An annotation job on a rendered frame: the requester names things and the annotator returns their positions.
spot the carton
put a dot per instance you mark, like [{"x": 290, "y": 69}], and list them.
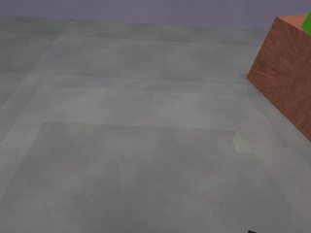
[{"x": 306, "y": 25}]

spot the pedestal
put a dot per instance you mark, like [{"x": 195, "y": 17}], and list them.
[{"x": 282, "y": 70}]

